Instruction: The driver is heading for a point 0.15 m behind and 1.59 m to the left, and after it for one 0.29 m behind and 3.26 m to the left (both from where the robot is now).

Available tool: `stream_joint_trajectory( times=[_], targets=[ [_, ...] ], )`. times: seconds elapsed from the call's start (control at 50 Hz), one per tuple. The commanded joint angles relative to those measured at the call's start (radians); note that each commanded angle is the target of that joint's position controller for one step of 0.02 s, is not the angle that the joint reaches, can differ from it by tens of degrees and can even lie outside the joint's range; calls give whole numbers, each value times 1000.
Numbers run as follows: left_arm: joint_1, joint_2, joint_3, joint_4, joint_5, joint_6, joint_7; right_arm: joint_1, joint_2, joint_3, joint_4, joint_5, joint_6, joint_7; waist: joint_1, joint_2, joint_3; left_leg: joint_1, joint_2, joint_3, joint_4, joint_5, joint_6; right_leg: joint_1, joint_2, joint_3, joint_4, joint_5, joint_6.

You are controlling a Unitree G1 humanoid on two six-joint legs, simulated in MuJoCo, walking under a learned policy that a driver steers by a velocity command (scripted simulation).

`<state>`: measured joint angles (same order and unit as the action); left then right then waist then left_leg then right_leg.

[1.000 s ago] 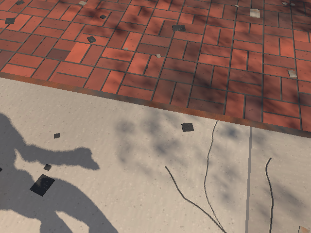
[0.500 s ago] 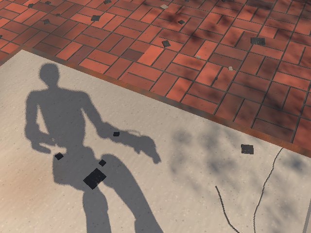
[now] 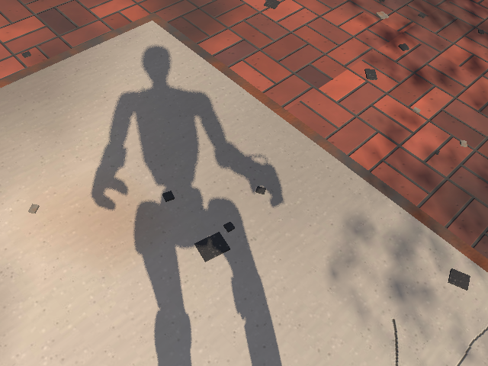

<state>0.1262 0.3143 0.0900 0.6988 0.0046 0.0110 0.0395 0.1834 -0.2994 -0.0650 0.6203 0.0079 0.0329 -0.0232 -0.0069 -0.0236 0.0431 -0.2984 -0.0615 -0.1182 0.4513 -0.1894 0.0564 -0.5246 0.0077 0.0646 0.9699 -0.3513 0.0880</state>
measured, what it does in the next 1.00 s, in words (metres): steps on the spot, turning left: right foot, then left foot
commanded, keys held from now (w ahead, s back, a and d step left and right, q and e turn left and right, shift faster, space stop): q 1.00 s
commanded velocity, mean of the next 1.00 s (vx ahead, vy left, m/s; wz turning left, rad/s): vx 0.00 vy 0.00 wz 0.60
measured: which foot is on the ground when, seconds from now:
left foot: down 0.00-0.22, up 0.24-0.64, down 0.66-1.00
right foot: up 0.00-0.20, down 0.22-0.66, up 0.68-1.00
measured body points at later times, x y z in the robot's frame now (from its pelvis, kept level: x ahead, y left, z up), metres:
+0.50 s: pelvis -0.01 -0.03 +0.00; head +0.04 -0.03 +0.45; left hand +0.06 +0.27 -0.09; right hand +0.21 -0.27 -0.11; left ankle -0.06 +0.11 -0.68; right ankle +0.03 -0.14 -0.74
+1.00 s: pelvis -0.03 +0.02 +0.00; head -0.01 +0.06 +0.45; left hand -0.05 +0.35 -0.11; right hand +0.27 -0.13 -0.07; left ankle -0.06 +0.10 -0.74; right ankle +0.09 -0.11 -0.69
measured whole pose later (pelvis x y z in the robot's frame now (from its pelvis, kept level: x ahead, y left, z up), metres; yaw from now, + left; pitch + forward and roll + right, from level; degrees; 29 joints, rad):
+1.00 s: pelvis -0.03 +0.02 +0.00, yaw +36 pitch +2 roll -2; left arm 0.11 0.32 0.08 0.69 0.00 0.01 0.03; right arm 0.19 -0.31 -0.06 0.60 0.01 0.03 -0.03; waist -0.01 -0.02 0.05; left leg -0.28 -0.08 -0.16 0.47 -0.21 0.05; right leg -0.47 0.02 0.08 0.85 -0.34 0.09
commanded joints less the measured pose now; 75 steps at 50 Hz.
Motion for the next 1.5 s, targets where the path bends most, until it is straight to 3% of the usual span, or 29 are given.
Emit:
stream_joint_trajectory(
  times=[0.02, 0.14, 0.2, 0.22, 0.24, 0.26, 0.28, 0.34, 0.46, 0.58, 0.62, 0.64, 0.66, 0.68, 0.7, 0.74, 0.76, 0.82, 1.02, 1.08, 1.12, 1.14, 1.16, 1.18, 1.2, 1.22, 1.28, 1.4, 1.5],
  targets=[
    [-38, 64, 12, -75, -3, -19, -5, -20, -182, -54, -68, 0, -8, -10, -11, 171, -130, 152, 232, -285, -98, 179, 172, -15, 8, 27, -120, 8, 3],
    [-29, 73, 16, -80, -15, -42, -27, -41, -189, -59, -74, 7, 4, 2, -15, 190, -128, 128, 214, -413, -65, 205, 167, 119, 42, 36, -314, -28, -26],
    [44, 74, 24, -57, -13, -53, -36, -77, -174, -55, -80, 26, 14, -3, 37, 173, -140, 86, 154, -413, -2, 197, 107, 296, 33, 14, -593, 164, -59],
    [68, 119, 36, -54, -2, -51, -31, -49, -140, -45, -81, 23, 13, -6, 28, 104, -167, -5, 105, -361, 81, 33, 54, 422, -86, 92, -625, 246, -101],
    [29, 203, 49, -70, 16, -39, -24, 18, -97, -35, -85, 16, 8, -2, -39, -167, -149, -187, -54, -163, 282, -315, -16, 496, -292, 311, -641, 448, -224],
    [34, 180, 46, -76, 43, -40, -28, 6, -175, -62, -84, 11, -2, -4, -5, -229, -120, -278, -72, -73, 520, -473, -69, 418, -416, 445, -673, 517, -360],
    [-8, 132, 29, -92, 34, -43, -24, 24, -228, -83, -66, 8, -3, -4, -22, -144, -103, -281, -15, -71, 665, -410, -97, 385, -402, 378, -666, 483, -365],
    [-69, 71, 6, -104, 0, -35, -9, 55, -167, -77, -24, 12, 26, -6, -25, -99, -57, -315, 4, -31, 803, -253, -148, 375, -262, 163, -647, 412, -284],
    [21, 124, 21, -80, 12, -8, 4, -52, -97, -44, -88, 16, 21, 10, 52, -144, -91, -304, 79, 71, 551, -225, -180, 509, -280, 57, -644, 483, -320],
    [-2, 173, 39, -69, -17, -5, -20, -20, -104, -42, -101, 15, 29, 34, 36, -165, -109, -92, 85, 162, 263, -192, -123, 444, -319, -16, -603, 521, -300],
    [-21, 168, 38, -62, -39, -8, -21, 42, -102, -49, -83, 15, 32, 40, -11, -145, -114, 33, 60, 193, 58, -44, -69, 402, -305, -60, -521, 472, -244],
    [28, 133, 29, -39, -39, -12, -23, 86, -127, -62, -69, 12, 32, 33, -22, -86, -125, 157, 46, 164, -39, 65, -35, 324, -268, -112, -428, 376, -180],
    [58, 77, 12, -45, -2, -13, -28, 124, -228, -89, -76, 14, 26, 19, -11, 157, -136, 334, 223, -102, -90, 379, 37, 101, -170, -213, -170, 71, -78],
    [-4, 47, -4, -106, 34, -15, -22, 105, -308, -94, -110, -11, 9, 16, -8, 351, -127, 337, 451, -415, -67, 623, 247, -149, -28, -167, 63, -343, -9],
    [-73, 97, 11, -115, 13, -16, -12, 127, -257, -84, -104, -37, -16, 26, -81, 238, -188, 284, 454, -408, -103, 511, 314, -147, -31, -27, 210, -343, -14],
    [-57, 121, 25, -91, -4, -8, -3, 25, -200, -63, -88, -13, -34, 21, -18, 154, -109, 221, 327, -252, -112, 306, 198, -154, -64, 5, 207, -163, -37],
    [-47, 130, 29, -82, 4, -4, 3, -15, -175, -52, -93, 4, -32, 15, -4, 151, -94, 201, 298, -226, -111, 305, 167, -147, -66, 8, 183, -100, -33],
    [-3, 106, 25, -65, 3, -7, -6, -31, -163, -39, -95, -4, -23, -1, 19, 156, -131, 169, 252, -188, -109, 363, 167, -72, -27, -6, 188, 9, -10],
    [-60, 82, 10, -88, -9, -25, -20, -19, -199, -52, -83, -1, -5, -3, -19, 179, -105, 138, 225, -356, -72, 196, 176, 52, 25, 30, -208, -23, -5],
    [-42, 88, 13, -91, -23, -41, -34, -19, -190, -49, -81, 12, -1, 4, -18, 186, -118, 98, 192, -422, -101, -126, 170, 148, 41, 16, -331, -23, -35],
    [16, 76, 17, -76, -31, -56, -40, -45, -175, -41, -81, 19, 0, 3, 32, 181, -90, 6, 141, -432, -89, -310, 138, 299, 40, -4, -521, 68, -70],
    [64, 91, 24, -63, -26, -63, -37, -41, -146, -32, -80, 19, -4, 0, 55, 146, -94, -86, 99, -396, -29, -379, 97, 432, -7, 17, -594, 105, -98],
    [151, 138, 33, -54, -8, -66, -31, -6, -73, -11, -78, 9, -9, 1, 66, -9, -155, -223, 11, -263, 227, -484, 32, 601, -202, 205, -640, -21, -164],
    [210, 220, 48, -36, 26, -73, -41, -35, -92, -19, -124, 23, -23, -1, 64, -190, -76, -449, -92, -104, 427, -451, -2, 570, -368, 535, -760, -257, -288],
    [145, 193, 44, -47, 23, -87, -43, -51, -159, -37, -126, 13, -36, -2, 38, -163, 7, -506, 14, -103, 556, -359, -25, 494, -409, 573, -784, -344, -330],
    [98, 137, 28, -58, 5, -90, -33, -38, -188, -48, -105, 11, -37, 3, 25, -145, 42, -525, 39, -78, 600, -277, -44, 481, -357, 474, -790, -331, -302],
    [111, 98, 9, -57, -6, -88, -10, -29, -137, -43, -81, 9, -42, 18, 45, -109, 36, -539, 76, -23, 692, -113, -90, 507, -272, 254, -802, -112, -240],
    [198, 117, 10, -19, 5, -95, -18, -101, -69, -18, -108, 16, -59, 42, 90, -85, 45, -549, 122, 38, 558, 47, -119, 534, -257, 26, -830, 160, -255],
    [225, 166, 21, 18, -17, -87, -25, -191, -32, 5, -132, 18, -70, 76, 114, -74, 84, -420, 134, 129, 305, 96, -85, 514, -271, -109, -830, 268, -240]
  ],
)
